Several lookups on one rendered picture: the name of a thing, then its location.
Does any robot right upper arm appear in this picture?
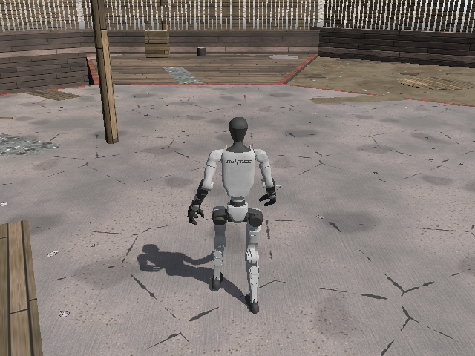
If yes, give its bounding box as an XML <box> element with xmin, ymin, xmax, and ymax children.
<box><xmin>253</xmin><ymin>149</ymin><xmax>274</xmax><ymax>188</ymax></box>

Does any robot right hand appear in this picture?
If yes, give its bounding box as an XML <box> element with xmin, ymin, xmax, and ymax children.
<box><xmin>259</xmin><ymin>194</ymin><xmax>276</xmax><ymax>206</ymax></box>

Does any robot left hand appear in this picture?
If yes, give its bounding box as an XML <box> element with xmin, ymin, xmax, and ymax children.
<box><xmin>187</xmin><ymin>206</ymin><xmax>204</xmax><ymax>225</ymax></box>

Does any robot left forearm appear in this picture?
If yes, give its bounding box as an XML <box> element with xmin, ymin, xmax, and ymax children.
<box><xmin>190</xmin><ymin>179</ymin><xmax>208</xmax><ymax>211</ymax></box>

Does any robot right forearm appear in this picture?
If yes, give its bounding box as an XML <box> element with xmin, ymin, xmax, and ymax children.
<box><xmin>266</xmin><ymin>178</ymin><xmax>276</xmax><ymax>199</ymax></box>

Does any robot right foot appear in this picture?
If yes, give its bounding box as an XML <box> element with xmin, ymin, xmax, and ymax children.
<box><xmin>245</xmin><ymin>293</ymin><xmax>259</xmax><ymax>314</ymax></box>

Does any robot left upper arm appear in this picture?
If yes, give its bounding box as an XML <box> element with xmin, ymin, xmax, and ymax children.
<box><xmin>201</xmin><ymin>149</ymin><xmax>223</xmax><ymax>191</ymax></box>

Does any robot head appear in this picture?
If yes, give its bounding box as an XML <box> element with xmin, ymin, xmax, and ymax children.
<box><xmin>226</xmin><ymin>117</ymin><xmax>251</xmax><ymax>153</ymax></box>

